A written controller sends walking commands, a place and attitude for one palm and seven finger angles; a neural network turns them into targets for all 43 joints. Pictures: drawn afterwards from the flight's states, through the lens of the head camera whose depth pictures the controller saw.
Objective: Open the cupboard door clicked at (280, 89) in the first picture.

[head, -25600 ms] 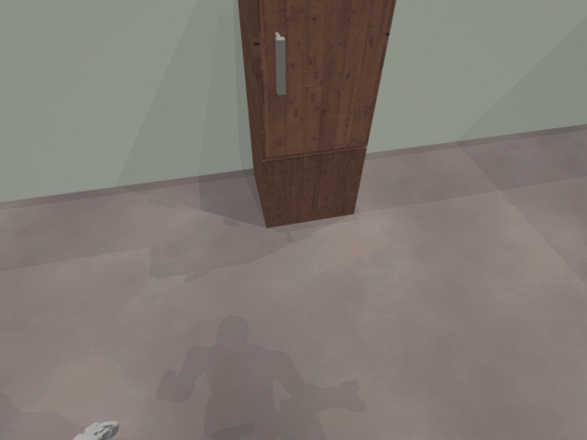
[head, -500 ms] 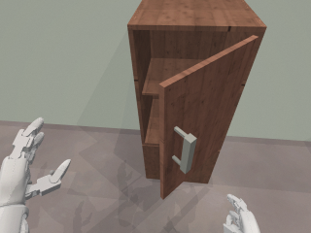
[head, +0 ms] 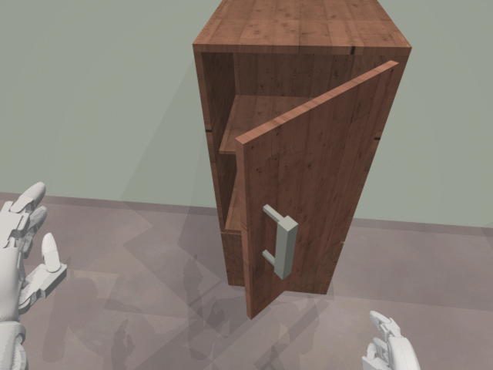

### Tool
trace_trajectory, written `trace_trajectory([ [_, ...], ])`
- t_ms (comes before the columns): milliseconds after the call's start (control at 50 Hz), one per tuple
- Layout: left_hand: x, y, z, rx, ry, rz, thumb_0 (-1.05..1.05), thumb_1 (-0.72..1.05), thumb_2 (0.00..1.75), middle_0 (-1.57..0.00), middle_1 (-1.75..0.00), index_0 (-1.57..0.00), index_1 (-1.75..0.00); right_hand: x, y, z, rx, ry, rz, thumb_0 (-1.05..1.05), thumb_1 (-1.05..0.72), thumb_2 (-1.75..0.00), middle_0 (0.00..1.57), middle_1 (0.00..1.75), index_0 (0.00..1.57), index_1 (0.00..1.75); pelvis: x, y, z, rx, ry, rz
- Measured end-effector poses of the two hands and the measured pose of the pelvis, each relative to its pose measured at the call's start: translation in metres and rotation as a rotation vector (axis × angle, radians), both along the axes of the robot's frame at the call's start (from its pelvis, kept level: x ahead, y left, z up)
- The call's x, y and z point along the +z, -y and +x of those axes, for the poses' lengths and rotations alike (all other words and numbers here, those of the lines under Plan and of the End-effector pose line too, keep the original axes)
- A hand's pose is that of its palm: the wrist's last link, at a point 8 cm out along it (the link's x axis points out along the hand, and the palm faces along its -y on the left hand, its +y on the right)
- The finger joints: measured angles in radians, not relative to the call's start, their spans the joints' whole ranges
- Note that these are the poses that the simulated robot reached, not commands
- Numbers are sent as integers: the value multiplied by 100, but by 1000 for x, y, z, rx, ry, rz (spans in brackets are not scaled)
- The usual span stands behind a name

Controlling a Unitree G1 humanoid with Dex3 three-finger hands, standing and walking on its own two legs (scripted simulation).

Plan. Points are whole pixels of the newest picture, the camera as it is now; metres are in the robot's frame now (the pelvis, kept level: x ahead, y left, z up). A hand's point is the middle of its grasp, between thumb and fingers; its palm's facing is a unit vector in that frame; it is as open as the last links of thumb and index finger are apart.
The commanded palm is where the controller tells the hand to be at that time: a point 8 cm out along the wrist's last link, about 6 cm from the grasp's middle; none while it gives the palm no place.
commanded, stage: step back with the hand held close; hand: left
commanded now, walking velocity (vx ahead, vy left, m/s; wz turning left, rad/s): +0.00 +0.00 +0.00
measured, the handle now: (276, 242) +0.35 +0.00 +0.01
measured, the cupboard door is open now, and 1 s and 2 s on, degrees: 47 47 47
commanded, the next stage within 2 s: stop stepping back and stand still in 1.36 s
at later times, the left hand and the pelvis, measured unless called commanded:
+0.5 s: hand (51, 282) +0.17 +0.27 +0.14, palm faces +0.33 -0.79 -0.51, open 7.4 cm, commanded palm +0.11 +0.31 +0.17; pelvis -0.03 +0.01 +0.00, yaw +0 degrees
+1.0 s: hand out of the picture +0.03 +0.30 +0.16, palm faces +0.49 -0.72 -0.49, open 7.4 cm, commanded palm -0.02 +0.34 +0.17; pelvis -0.13 +0.03 -0.02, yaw +5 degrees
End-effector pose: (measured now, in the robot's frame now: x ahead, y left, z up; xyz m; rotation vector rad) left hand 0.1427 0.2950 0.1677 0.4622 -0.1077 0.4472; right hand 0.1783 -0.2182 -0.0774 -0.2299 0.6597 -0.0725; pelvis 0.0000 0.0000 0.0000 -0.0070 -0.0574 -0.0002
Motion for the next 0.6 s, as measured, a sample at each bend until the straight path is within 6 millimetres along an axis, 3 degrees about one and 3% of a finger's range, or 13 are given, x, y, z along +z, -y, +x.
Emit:
trace_trajectory([
  [240,4,1,2,-2,-10,47,2,89,90,-21,-31,-21,-30,-5,13,-5,-20,-42,6,1,-90,-90,20,30,21,30,0,9,-5,15,-35,-13],
  [400,-4,2,-1,-73,-83,70,2,89,90,-21,-31,-21,-30,-4,26,-21,-97,-89,-32,1,-90,-90,20,30,21,30,-1,-1,-17,2,-73,-15],
  [600,4,-22,-29,-98,-19,111,2,89,90,-21,-31,-21,-30,7,8,-54,-128,-70,-49,1,-90,-90,20,30,20,30,-4,-18,-50,-8,-66,-21],
])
